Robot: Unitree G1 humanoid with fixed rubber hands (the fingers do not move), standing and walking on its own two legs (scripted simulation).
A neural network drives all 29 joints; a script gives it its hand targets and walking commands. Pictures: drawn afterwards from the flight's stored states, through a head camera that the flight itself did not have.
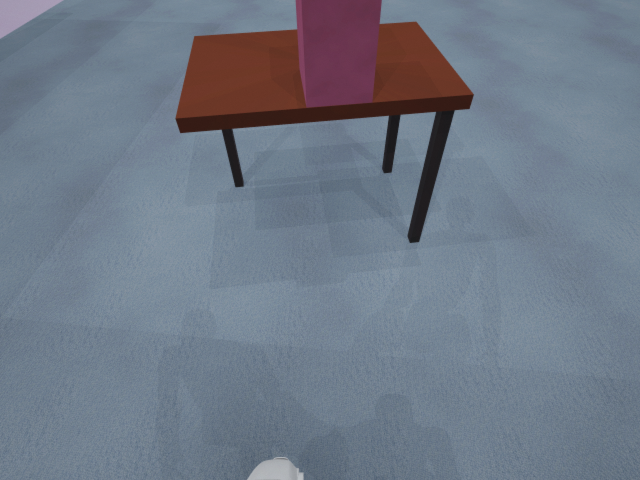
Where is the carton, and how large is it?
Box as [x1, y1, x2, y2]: [296, 0, 381, 107]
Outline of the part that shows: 296,0 299,68 306,106 307,107 371,102 381,0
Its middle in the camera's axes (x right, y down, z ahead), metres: +0.04 -0.56 +1.05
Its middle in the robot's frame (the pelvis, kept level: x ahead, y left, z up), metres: +1.17 +0.06 +0.06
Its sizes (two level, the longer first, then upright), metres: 0.239 0.188 0.299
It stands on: a table, 0.68 m high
